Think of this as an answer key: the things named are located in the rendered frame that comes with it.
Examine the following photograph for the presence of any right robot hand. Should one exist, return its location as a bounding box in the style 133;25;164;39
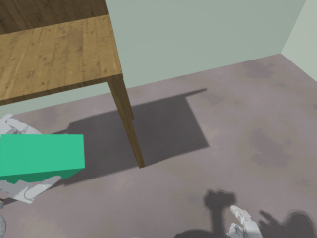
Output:
226;205;263;238

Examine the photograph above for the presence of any table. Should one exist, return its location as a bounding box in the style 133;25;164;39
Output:
0;0;145;202

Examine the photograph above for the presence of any left robot hand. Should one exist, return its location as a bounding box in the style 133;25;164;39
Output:
0;113;62;204

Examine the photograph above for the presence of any sponge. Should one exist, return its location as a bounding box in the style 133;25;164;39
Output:
0;134;85;184

